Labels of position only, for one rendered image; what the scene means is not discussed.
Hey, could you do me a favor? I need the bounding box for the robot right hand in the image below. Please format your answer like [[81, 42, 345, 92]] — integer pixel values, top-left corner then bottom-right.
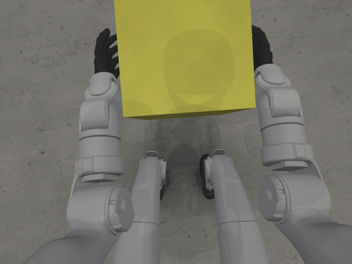
[[251, 25, 273, 72]]

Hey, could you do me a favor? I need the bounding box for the left robot forearm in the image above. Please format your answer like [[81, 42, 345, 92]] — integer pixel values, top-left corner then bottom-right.
[[67, 72, 124, 225]]

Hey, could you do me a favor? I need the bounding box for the right robot thigh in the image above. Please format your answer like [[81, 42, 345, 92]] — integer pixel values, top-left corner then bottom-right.
[[204, 155, 271, 264]]

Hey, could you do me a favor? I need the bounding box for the right robot upper arm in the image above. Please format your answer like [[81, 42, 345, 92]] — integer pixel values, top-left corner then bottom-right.
[[257, 173, 352, 264]]

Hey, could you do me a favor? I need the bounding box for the left robot upper arm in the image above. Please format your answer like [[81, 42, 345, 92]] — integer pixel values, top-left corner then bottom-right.
[[22, 184, 135, 264]]

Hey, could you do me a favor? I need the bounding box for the robot thigh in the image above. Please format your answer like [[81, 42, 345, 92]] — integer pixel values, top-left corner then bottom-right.
[[204, 155, 271, 264], [112, 156, 166, 264]]

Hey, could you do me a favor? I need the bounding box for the robot left hand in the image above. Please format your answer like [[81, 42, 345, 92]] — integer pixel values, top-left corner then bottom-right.
[[94, 28, 120, 79]]

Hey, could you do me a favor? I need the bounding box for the carton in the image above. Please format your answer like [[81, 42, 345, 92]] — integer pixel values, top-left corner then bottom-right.
[[114, 0, 256, 120]]

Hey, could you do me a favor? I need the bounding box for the right robot forearm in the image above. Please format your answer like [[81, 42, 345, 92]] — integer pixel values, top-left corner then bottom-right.
[[254, 64, 331, 201]]

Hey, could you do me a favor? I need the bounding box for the left robot thigh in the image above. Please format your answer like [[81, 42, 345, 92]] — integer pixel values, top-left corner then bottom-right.
[[112, 156, 166, 264]]

